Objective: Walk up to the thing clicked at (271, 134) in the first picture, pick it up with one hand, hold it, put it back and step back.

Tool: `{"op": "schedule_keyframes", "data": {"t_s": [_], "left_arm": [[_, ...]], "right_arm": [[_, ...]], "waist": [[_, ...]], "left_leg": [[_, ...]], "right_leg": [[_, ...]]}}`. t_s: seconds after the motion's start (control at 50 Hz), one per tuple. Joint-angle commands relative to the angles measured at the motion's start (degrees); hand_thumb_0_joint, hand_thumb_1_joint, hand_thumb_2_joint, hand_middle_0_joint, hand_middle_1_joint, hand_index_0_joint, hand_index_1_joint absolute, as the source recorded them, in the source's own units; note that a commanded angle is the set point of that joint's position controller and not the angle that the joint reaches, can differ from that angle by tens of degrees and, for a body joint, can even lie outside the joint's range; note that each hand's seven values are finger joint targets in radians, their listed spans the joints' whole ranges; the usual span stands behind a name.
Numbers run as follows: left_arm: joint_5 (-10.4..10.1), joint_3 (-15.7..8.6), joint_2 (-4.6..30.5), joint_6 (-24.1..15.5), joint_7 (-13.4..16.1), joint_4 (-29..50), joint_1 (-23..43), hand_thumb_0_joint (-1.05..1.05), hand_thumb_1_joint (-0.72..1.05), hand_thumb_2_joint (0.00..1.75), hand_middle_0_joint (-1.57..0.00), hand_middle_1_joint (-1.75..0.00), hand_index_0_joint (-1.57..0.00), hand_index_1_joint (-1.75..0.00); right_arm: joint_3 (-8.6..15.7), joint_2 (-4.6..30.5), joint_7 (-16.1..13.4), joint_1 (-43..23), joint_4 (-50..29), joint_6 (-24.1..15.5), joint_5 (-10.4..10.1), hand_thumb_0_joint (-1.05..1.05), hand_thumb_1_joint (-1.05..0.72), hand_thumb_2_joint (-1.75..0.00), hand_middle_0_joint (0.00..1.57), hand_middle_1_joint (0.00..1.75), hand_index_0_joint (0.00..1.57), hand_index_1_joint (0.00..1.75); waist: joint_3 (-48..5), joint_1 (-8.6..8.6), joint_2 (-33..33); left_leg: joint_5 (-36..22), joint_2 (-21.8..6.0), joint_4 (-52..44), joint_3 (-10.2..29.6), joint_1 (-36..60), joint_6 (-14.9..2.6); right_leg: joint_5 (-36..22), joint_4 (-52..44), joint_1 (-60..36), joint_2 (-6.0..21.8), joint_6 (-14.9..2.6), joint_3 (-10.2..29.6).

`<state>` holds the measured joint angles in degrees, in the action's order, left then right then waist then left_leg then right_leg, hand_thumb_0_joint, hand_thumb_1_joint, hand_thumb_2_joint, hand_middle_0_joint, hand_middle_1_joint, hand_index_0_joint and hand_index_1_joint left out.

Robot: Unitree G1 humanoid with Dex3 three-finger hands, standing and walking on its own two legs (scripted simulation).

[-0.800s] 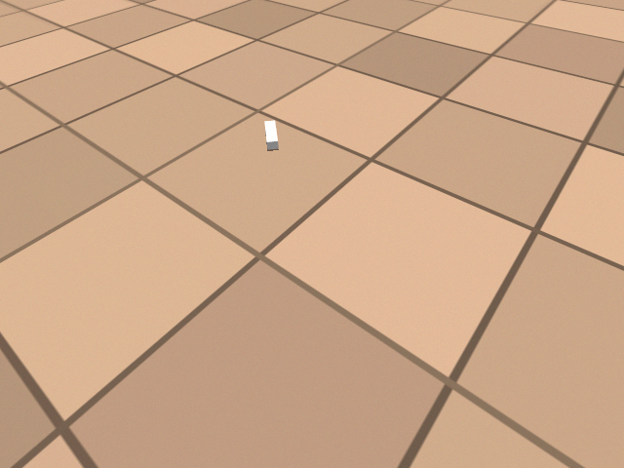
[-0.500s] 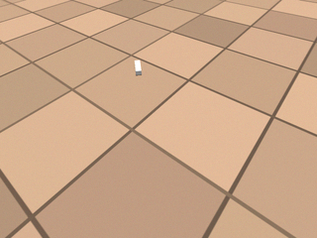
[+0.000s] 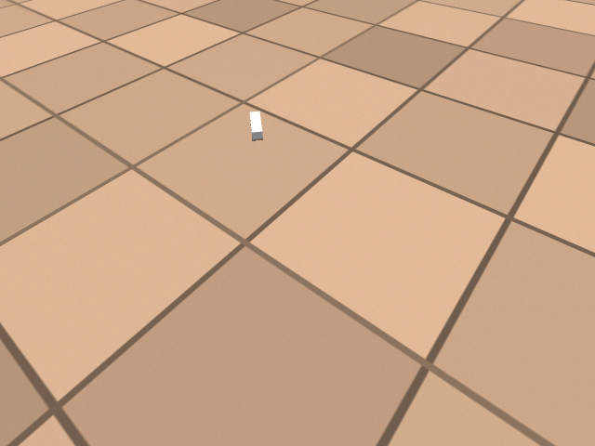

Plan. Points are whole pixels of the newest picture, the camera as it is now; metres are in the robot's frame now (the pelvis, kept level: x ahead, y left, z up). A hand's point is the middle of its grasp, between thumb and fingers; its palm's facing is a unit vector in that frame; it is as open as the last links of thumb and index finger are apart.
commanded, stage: stand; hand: left
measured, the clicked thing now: (256, 125) +2.00 +0.23 -0.76
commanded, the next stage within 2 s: walk up in 0.32 s
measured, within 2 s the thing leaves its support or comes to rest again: neither
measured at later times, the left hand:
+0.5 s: hand out of the picture +0.10 +0.28 -0.14, palm faces -0.21 -0.88 -0.42, open 7.4 cm
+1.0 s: hand (156, 322) +0.37 +0.28 -0.14, palm faces -0.41 -0.76 -0.50, open 7.4 cm
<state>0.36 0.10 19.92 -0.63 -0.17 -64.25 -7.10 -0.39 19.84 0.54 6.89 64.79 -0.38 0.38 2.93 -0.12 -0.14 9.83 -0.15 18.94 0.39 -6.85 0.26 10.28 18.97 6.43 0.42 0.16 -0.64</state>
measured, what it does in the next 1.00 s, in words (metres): walks ahead, turning right: right foot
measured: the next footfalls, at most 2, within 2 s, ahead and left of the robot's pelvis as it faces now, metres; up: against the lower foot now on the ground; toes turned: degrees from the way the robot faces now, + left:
right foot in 0.62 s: +0.10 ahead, -0.18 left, +0.00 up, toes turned -25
left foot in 1.06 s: +0.54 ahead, +0.07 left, +0.00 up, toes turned -27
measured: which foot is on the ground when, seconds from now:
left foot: down 0.00-0.60, up 0.62-1.00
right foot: down 0.00-0.40, up 0.42-0.60, down 0.62-1.00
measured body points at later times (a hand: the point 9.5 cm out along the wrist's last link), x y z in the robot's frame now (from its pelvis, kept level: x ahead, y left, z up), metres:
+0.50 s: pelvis +0.02 +0.01 -0.01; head +0.03 -0.03 +0.44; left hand +0.11 +0.33 -0.11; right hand +0.08 -0.33 -0.13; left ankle +0.01 +0.12 -0.75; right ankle +0.01 -0.12 -0.72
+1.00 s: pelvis +0.27 +0.00 -0.03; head +0.26 -0.03 +0.42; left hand +0.39 +0.32 -0.11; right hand +0.28 -0.38 -0.11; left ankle +0.50 +0.09 -0.71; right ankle +0.06 -0.16 -0.75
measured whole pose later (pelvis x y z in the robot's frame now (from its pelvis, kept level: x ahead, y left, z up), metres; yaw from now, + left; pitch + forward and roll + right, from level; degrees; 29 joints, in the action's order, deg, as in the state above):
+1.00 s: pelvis +0.27 +0.00 -0.03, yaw -28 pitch +0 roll -2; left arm 0.5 -1.9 23.1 -6.1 1.4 -54.4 -27.1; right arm 5.9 30.5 11.4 4.3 42.9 3.2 3.2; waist 0.5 1.9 7.7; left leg 7.5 -7.9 46.9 4.6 -38.7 2.8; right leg 23.4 24.1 1.8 7.3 3.9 5.1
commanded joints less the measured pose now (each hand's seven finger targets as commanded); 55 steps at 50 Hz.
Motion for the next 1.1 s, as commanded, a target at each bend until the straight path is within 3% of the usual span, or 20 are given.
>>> {"op": "schedule_keyframes", "data": {"t_s": [0.0,0.28,0.3,0.32,0.36,0.38,0.42,0.5,0.56,0.58,0.6,0.62,0.66,0.78,0.94,0.98,1.02,1.04,1.06,1.08], "left_arm": [[0.26,-2.11,12.0,-1.23,0.7,3.68,2.41,0.0,0.9,0.9,-0.2,-0.3,-0.2,-0.3],[0.3,-2.14,12.01,-1.16,0.77,3.47,1.95,0.0,0.9,0.9,-0.2,-0.3,-0.2,-0.3],[0.31,-5.54,21.5,-1.33,-0.65,5.98,-5.58,0.0,0.9,0.9,-0.2,-0.3,-0.2,-0.3],[0.2,-5.24,20.47,-1.4,-1.03,6.47,-3.83,0.0,0.9,0.9,-0.2,-0.3,-0.2,-0.3],[0.29,-5.48,18.21,-1.63,-1.18,10.64,7.47,0.0,0.9,0.9,-0.2,-0.3,-0.2,-0.3],[0.0,-5.27,15.93,-1.96,-1.2,12.14,10.31,0.0,0.9,0.9,-0.2,-0.3,-0.2,-0.3],[-0.12,-5.18,17.21,-2.48,-1.09,12.45,3.88,0.0,0.9,0.9,-0.2,-0.3,-0.2,-0.3],[-0.98,-6.26,18.32,-1.56,-3.41,10.25,-6.76,0.0,0.9,0.9,-0.2,-0.3,-0.2,-0.3],[-1.11,-7.46,18.99,-2.43,-2.22,4.95,-21.93,0.0,0.9,0.9,-0.2,-0.3,-0.2,-0.3],[-0.63,-8.51,21.72,-3.03,-1.08,1.75,-30.8,0.0,0.9,0.9,-0.2,-0.3,-0.2,-0.3],[0.23,-9.4,24.47,-3.15,0.3,2.12,-35.1,0.0,0.9,0.9,-0.2,-0.3,-0.2,-0.3],[0.39,-9.15,23.84,-2.88,1.08,5.4,-29.03,0.0,0.9,0.9,-0.2,-0.3,-0.2,-0.3],[0.17,-8.64,27.02,-4.46,2.36,12.27,-15.33,0.0,0.9,0.9,-0.2,-0.3,-0.2,-0.3],[-0.71,-7.99,25.6,-6.82,3.3,14.49,-11.88,0.0,0.9,0.9,-0.2,-0.3,-0.2,-0.3],[0.21,-8.79,26.85,-7.35,3.57,15.63,-13.63,0.0,0.9,0.9,-0.2,-0.3,-0.2,-0.3],[0.8,-8.87,27.28,-6.66,3.9,16.25,-10.83,0.0,0.9,0.9,-0.2,-0.3,-0.2,-0.3],[1.06,-8.34,25.75,-5.79,4.26,18.04,-6.64,0.0,0.9,0.9,-0.2,-0.3,-0.2,-0.3],[1.49,-6.6,20.7,-5.45,4.48,18.6,-10.31,0.0,0.9,0.9,-0.2,-0.3,-0.2,-0.3],[1.4,-4.26,13.9,-5.26,4.65,18.87,-13.69,0.0,0.9,0.9,-0.2,-0.3,-0.2,-0.3],[-0.2,-3.8,14.88,-5.08,5.38,18.16,-19.67,0.0,0.9,0.9,-0.2,-0.3,-0.2,-0.3]], "right_arm": [[2.22,11.94,-1.08,-2.44,-3.6,-1.52,0.05,0.0,-0.9,-0.9,0.2,0.3,0.2,0.3],[2.15,12.17,-1.19,-2.28,-3.97,-1.54,0.04,0.0,-0.9,-0.9,0.2,0.3,0.2,0.3],[8.46,22.05,2.22,-4.59,-11.83,-2.34,2.49,0.0,-0.9,-0.9,0.2,0.3,0.2,0.3],[8.3,20.49,3.54,-4.13,-12.18,-2.04,3.04,0.0,-0.9,-0.9,0.2,0.3,0.2,0.3],[8.85,19.92,4.5,2.5,-12.12,-1.81,2.25,0.0,-0.9,-0.9,0.2,0.3,0.2,0.3],[9.91,20.84,4.44,3.52,-11.9,-1.88,2.17,0.0,-0.9,-0.9,0.2,0.3,0.2,0.3],[10.26,20.1,4.75,-4.03,-16.27,-2.22,2.58,0.0,-0.9,-0.9,0.2,0.3,0.2,0.3],[10.64,21.39,5.94,-9.78,-19.65,-2.27,2.5,0.0,-0.9,-0.9,0.2,0.3,0.2,0.3],[10.22,19.45,6.75,-16.0,-22.72,-0.82,4.39,0.0,-0.9,-0.9,0.2,0.3,0.2,0.3],[9.39,16.67,6.89,-16.12,-23.78,-0.31,4.94,0.0,-0.9,-0.9,0.2,0.3,0.2,0.3],[7.47,12.33,7.23,-16.42,-25.5,-0.27,4.7,0.0,-0.9,-0.9,0.2,0.3,0.2,0.3],[6.56,11.7,7.89,-14.63,-26.88,0.01,3.78,0.0,-0.9,-0.9,0.2,0.3,0.2,0.3],[8.13,17.41,8.75,-14.21,-27.45,-0.54,2.63,0.0,-0.9,-0.9,0.2,0.3,0.2,0.3],[8.93,20.24,9.15,-7.63,-25.33,0.98,2.89,0.0,-0.9,-0.9,0.2,0.3,0.2,0.3],[8.86,17.98,10.35,-11.05,-29.35,1.55,2.51,0.0,-0.9,-0.9,0.2,0.3,0.2,0.3],[9.83,18.21,10.04,-6.34,-28.71,1.5,2.27,0.0,-0.9,-0.9,0.2,0.3,0.2,0.3],[12.05,19.76,9.0,9.62,-24.73,1.64,2.47,0.0,-0.9,-0.9,0.2,0.3,0.2,0.3],[13.96,23.83,7.64,19.61,-22.05,1.08,3.08,0.0,-0.9,-0.9,0.2,0.3,0.2,0.3],[14.64,26.87,5.93,23.26,-22.46,0.41,3.11,0.0,-0.9,-0.9,0.2,0.3,0.2,0.3],[14.79,30.61,4.82,12.06,-24.65,-0.51,1.43,0.0,-0.9,-0.9,0.2,0.3,0.2,0.3]], "waist": [[-3.89,0.21,0.56],[-3.9,0.29,0.52],[-4.44,-0.76,6.52],[-0.77,-2.28,5.25],[2.53,-8.79,9.0],[0.31,-9.93,17.92],[-4.38,-3.89,8.53],[-5.46,1.01,9.08],[-6.01,8.44,-0.4],[-5.63,11.48,-11.45],[-1.4,13.83,-22.01],[1.83,9.72,-19.86],[3.84,3.41,-7.57],[2.49,-0.54,-4.25],[4.34,-0.46,-6.53],[-0.95,-3.39,-8.33],[-8.34,-11.94,-3.77],[-13.58,-15.56,8.78],[-15.22,-16.03,23.89],[-12.53,-7.65,28.64]], "left_leg": [[-5.72,-6.8,-3.04,5.96,0.14,-1.82],[-7.06,-6.88,-3.14,5.99,0.69,-1.92],[26.4,-4.84,7.44,1.23,6.37,-4.39],[34.05,-5.72,8.37,3.25,5.23,-6.13],[38.12,-11.45,-2.09,9.39,12.18,-9.38],[35.33,-21.96,-10.49,19.15,13.82,-12.86],[22.64,-25.04,-10.04,16.57,10.07,-12.81],[29.7,-19.92,-9.36,3.77,3.56,-9.86],[28.72,-10.25,11.21,-11.5,-13.42,-6.16],[28.26,-3.59,28.66,-14.42,-25.33,-4.15],[33.18,2.09,44.45,-11.54,-43.95,-1.43],[28.52,0.24,51.58,-1.9,-49.15,0.88],[20.34,-4.72,48.9,8.76,-45.79,0.97],[3.89,-6.87,41.01,5.88,-34.56,1.39],[-2.5,-6.9,25.48,1.96,-23.09,2.51],[-0.54,-5.71,23.4,-0.67,-12.99,1.65],[0.86,-4.02,18.58,-1.44,5.15,0.35],[10.09,-3.5,16.67,2.81,19.77,-0.9],[24.74,-15.73,7.65,21.23,23.97,-0.58],[25.89,-21.6,-7.58,40.64,17.85,-1.13]], "right_leg": [[-5.6,-3.17,-0.79,6.82,-1.77,5.82],[-6.49,-3.0,-1.07,7.05,-1.41,5.55],[22.38,0.32,14.36,7.17,-4.84,14.44],[29.15,-0.9,24.42,7.99,-4.79,16.02],[22.81,7.12,39.93,4.54,-1.24,7.55],[14.95,25.78,42.91,1.28,-1.73,-1.25],[16.38,30.6,33.33,7.15,-2.06,-2.07],[13.82,27.18,21.3,9.8,-1.55,-3.76],[2.7,13.69,-2.39,7.61,-1.62,-8.91],[8.39,10.95,-13.49,5.54,-3.54,-4.06],[25.19,3.58,-17.93,12.26,-7.25,12.8],[42.09,-5.01,-11.74,19.25,-8.93,31.12],[49.0,-15.66,-2.6,26.2,-15.5,46.1],[26.24,-9.33,5.93,16.52,-9.12,20.57],[8.3,-5.81,12.94,10.54,-7.65,6.68],[-2.02,-0.39,12.43,12.0,-7.31,5.4],[-8.96,19.26,17.15,11.68,-5.69,4.37],[-3.23,41.15,26.86,7.21,-3.44,1.72],[25.23,56.83,37.68,0.63,-2.42,2.51],[24.23,63.87,43.3,-4.0,-5.09,3.45]]}}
